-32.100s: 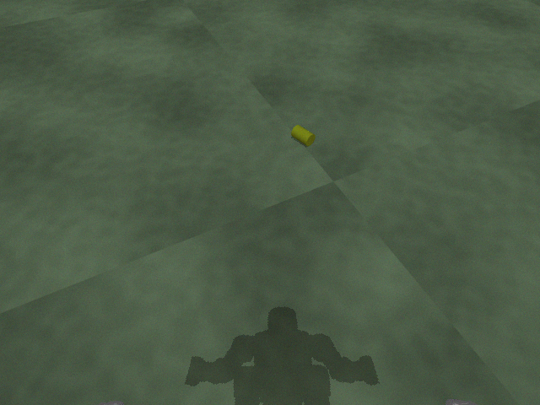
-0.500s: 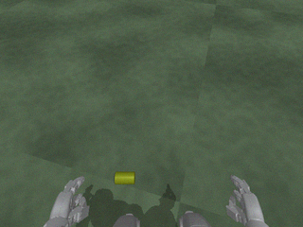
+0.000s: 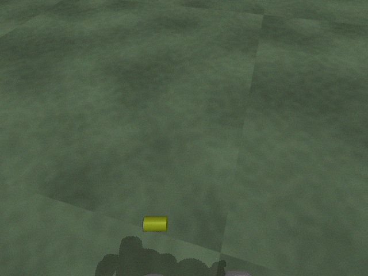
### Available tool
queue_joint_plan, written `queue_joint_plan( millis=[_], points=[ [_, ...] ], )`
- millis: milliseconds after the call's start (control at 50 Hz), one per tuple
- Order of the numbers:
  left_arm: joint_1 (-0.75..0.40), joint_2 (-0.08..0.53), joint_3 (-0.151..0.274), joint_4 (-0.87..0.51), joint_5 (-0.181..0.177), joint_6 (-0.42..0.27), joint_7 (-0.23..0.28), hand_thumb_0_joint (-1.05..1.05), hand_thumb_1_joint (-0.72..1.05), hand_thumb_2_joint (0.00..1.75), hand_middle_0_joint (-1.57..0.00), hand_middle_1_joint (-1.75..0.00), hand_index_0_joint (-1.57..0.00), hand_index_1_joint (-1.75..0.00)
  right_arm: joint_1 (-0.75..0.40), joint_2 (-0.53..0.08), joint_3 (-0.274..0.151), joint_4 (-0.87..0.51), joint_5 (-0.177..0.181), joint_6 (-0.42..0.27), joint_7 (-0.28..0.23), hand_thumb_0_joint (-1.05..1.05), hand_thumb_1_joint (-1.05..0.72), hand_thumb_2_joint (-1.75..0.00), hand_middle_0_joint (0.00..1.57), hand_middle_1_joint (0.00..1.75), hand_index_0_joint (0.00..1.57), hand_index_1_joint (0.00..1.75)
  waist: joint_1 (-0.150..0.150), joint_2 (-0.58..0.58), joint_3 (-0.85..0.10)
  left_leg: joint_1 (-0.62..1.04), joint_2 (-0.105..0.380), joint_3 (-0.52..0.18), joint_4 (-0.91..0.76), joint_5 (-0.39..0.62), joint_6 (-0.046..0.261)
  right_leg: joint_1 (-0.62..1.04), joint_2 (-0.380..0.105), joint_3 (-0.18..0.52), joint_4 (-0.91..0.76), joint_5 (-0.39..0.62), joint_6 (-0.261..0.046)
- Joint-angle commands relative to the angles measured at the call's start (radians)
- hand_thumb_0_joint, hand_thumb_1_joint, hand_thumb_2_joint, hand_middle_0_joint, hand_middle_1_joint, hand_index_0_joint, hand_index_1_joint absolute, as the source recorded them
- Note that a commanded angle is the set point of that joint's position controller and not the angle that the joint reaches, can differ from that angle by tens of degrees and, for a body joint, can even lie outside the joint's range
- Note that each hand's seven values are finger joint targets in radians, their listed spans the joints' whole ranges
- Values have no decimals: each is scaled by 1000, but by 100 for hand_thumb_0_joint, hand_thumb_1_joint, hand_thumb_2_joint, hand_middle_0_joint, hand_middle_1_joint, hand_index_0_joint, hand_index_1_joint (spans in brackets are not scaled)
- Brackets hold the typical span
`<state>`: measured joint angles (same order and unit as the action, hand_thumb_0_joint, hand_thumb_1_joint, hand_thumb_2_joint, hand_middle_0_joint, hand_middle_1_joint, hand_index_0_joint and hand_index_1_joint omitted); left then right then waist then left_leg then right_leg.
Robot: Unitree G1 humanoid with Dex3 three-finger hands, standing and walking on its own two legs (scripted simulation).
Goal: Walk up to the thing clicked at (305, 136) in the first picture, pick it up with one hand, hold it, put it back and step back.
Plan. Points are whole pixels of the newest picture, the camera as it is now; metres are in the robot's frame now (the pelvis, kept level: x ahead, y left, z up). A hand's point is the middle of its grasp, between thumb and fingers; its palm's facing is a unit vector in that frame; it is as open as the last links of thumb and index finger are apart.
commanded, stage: stand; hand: left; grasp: from above
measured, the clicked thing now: (155, 223) +0.44 +0.19 -0.72
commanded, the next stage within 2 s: step back in 1.98 s
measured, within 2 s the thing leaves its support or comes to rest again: neither
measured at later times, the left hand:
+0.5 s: hand out of the picture +0.04 +0.23 -0.14, palm faces +0.01 -0.94 -0.34, open 7.4 cm
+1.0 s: hand out of the picture +0.07 +0.22 -0.14, palm faces -0.02 -0.94 -0.33, open 7.4 cm
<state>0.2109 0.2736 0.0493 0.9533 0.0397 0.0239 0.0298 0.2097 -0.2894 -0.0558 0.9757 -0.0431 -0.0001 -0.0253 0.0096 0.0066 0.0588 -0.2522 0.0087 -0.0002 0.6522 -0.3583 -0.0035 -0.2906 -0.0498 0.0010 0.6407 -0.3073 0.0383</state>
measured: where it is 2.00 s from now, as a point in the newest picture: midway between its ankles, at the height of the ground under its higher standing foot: outside the picture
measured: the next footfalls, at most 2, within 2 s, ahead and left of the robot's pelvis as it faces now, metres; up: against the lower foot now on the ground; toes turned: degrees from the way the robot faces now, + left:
none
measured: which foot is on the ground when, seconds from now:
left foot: down 0.00-1.00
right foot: down 0.00-1.00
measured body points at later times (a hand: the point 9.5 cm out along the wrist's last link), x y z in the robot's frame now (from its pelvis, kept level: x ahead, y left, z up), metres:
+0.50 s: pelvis -0.01 -0.01 +0.02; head -0.01 -0.02 +0.47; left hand +0.04 +0.28 -0.12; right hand +0.04 -0.30 -0.13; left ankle +0.00 +0.12 -0.72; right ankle +0.02 -0.15 -0.72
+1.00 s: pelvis -0.01 -0.01 +0.02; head +0.00 -0.02 +0.47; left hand +0.07 +0.27 -0.11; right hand +0.04 -0.30 -0.12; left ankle +0.00 +0.12 -0.72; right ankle +0.02 -0.15 -0.72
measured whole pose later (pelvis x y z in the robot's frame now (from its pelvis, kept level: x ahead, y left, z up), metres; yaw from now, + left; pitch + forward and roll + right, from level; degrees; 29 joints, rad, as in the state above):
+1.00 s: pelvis -0.01 -0.01 +0.02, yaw -2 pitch -3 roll +0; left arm 0.12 0.30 0.04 1.13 0.02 0.00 0.01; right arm 0.15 -0.31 -0.03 1.11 -0.02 0.00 -0.01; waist 0.00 0.01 0.07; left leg -0.12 0.03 0.02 0.39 -0.22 -0.02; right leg -0.18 -0.02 0.02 0.41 -0.17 0.02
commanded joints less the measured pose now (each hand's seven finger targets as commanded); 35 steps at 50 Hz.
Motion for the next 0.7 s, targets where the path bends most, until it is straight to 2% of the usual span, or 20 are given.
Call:
queue_joint_plan(
  millis=[0,40,80,100,180,200,260,280,300,360,400,460,560,660,680],
  points=[
    [-34,180,41,-21,-6,-35,19,0,90,90,-20,-30,-20,-30,-37,-181,-33,-40,8,-24,-17,0,-90,-90,20,30,20,30,8,8,-61,10,83,-97,-193,187,35,94,-47,61,-150,227,-68],
    [-50,187,39,1,-8,-35,17,0,90,90,-20,-30,-20,-30,-24,-178,-28,-22,11,-23,-19,0,-90,-90,20,30,20,30,-2,-7,-52,22,78,-87,-218,171,32,102,-52,71,-183,212,-67],
    [-42,182,37,26,-7,-37,16,0,90,90,-20,-30,-20,-30,-40,-179,-28,-10,12,-24,-17,0,-90,-90,20,30,20,30,5,-10,-46,53,83,-88,-229,170,29,99,-50,68,-202,197,-64],
    [-61,181,35,31,-7,-35,15,0,90,90,-20,-30,-20,-30,-34,-178,-27,-3,12,-23,-16,0,-90,-90,20,30,20,30,-1,-7,-28,35,87,-93,-263,121,27,100,-45,69,-214,148,-61],
    [-67,183,31,61,-5,-36,9,0,90,90,-20,-30,-20,-30,-48,-185,-25,17,12,-19,-10,0,-90,-90,20,30,20,30,4,-15,23,13,84,-95,-310,27,26,97,-40,74,-263,55,-54],
    [-64,189,32,67,-8,-37,8,0,90,90,-20,-30,-20,-30,-48,-187,-26,20,12,-20,-9,0,-90,-90,20,30,20,30,4,-8,1,42,89,-95,-314,39,28,103,-45,78,-268,75,-56],
    [-86,196,34,76,-8,-36,5,0,90,90,-20,-30,-20,-30,-51,-193,-26,28,12,-21,-6,0,-90,-90,20,30,20,30,-3,14,13,16,94,-105,-356,-18,24,110,-38,77,-272,60,-52],
    [-77,196,33,79,-7,-37,5,0,90,90,-20,-30,-20,-30,-63,-194,-26,29,12,-20,-5,0,-90,-90,20,30,20,30,5,9,16,22,91,-103,-349,-15,23,107,-39,76,-276,47,-51],
    [-78,195,33,84,-9,-38,3,0,90,90,-20,-30,-20,-30,-61,-196,-27,32,12,-20,-4,0,-90,-90,20,30,20,30,2,4,7,30,92,-100,-346,-9,25,111,-42,79,-281,52,-50],
    [-79,204,30,97,-9,-44,2,0,90,90,-20,-30,-20,-30,-53,-188,-23,45,16,-24,-2,0,-90,-90,20,30,20,30,-2,-34,-17,89,90,-81,-319,84,19,97,-57,97,-304,69,-54],
    [-94,209,29,95,-10,-44,2,0,90,90,-20,-30,-20,-30,-52,-187,-20,51,16,-23,1,0,-90,-90,20,30,20,30,-6,-18,4,73,85,-78,-328,64,17,91,-54,99,-318,40,-51],
    [-97,214,30,101,-13,-45,1,0,90,90,-20,-30,-20,-30,-57,-196,-18,54,16,-25,1,0,-90,-90,20,30,20,30,-8,-10,-31,97,94,-74,-324,124,20,115,-61,97,-306,127,-52],
    [-97,219,29,113,-17,-46,2,0,90,90,-20,-30,-20,-30,-63,-206,-15,67,19,-25,-1,0,-90,-90,20,30,20,30,-6,-20,-61,132,101,-67,-314,186,18,130,-66,93,-294,209,-56],
    [-105,215,27,116,-20,-43,-1,0,90,90,-20,-30,-20,-30,-63,-211,-7,76,19,-25,-2,0,-90,-90,20,30,20,30,-6,-2,-52,120,108,-64,-334,185,19,139,-63,92,-291,233,-55],
    [-108,213,26,119,-21,-39,-1,0,90,90,-20,-30,-20,-30,-71,-207,-5,76,21,-23,-3,0,-90,-90,20,30,20,30,-5,0,-33,106,107,-67,-346,165,17,129,-56,89,-294,211,-53]
  ],
)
